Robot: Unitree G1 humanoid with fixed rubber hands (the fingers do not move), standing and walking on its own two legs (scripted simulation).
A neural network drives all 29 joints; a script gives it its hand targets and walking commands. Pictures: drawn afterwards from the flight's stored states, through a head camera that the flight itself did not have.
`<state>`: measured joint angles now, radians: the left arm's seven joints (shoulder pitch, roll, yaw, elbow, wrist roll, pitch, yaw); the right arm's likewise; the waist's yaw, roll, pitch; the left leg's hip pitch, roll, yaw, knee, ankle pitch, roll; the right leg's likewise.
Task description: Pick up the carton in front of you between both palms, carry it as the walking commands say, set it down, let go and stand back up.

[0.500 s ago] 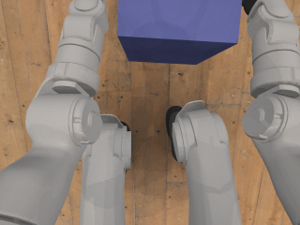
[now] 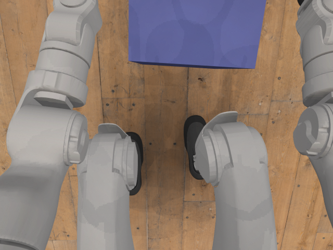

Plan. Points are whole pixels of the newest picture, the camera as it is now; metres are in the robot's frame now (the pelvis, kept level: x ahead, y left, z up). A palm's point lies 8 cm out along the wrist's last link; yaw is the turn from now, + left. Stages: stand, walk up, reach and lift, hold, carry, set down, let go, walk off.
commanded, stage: set down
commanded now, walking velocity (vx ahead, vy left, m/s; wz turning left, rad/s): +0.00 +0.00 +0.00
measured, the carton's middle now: (188, 16) +0.51 -0.10 -0.24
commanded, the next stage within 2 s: let go in 0.92 s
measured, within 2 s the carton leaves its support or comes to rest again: neither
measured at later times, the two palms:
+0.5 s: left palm out of the picture +0.58 +0.08 +0.01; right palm out of the picture +0.51 -0.30 +0.02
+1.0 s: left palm out of the picture +0.57 +0.09 +0.17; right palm out of the picture +0.51 -0.31 +0.17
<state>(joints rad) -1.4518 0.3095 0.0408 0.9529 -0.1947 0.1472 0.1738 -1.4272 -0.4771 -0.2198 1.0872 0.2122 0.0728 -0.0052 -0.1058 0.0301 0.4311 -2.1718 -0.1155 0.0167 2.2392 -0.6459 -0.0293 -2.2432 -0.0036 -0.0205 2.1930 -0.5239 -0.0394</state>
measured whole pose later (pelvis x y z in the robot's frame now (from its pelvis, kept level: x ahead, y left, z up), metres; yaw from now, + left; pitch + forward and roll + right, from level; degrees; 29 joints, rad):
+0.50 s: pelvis +0.02 +0.00 +0.12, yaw -1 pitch +45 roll +3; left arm -1.28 0.24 0.19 0.85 -0.05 0.23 0.15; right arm -1.23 -0.39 -0.30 0.89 0.08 0.19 0.02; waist -0.10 0.04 0.06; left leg -2.00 -0.10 0.00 1.79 -0.58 -0.02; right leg -2.07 0.04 0.01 1.76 -0.47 -0.02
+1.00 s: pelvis +0.04 -0.01 +0.26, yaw -2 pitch +44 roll +2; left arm -1.12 0.18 0.25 0.83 0.03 0.20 0.11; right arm -1.10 -0.34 -0.38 0.91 -0.01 0.15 0.09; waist -0.08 0.04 -0.04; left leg -1.58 -0.08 -0.04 1.21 -0.41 -0.02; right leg -1.64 0.05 0.03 1.18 -0.31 -0.02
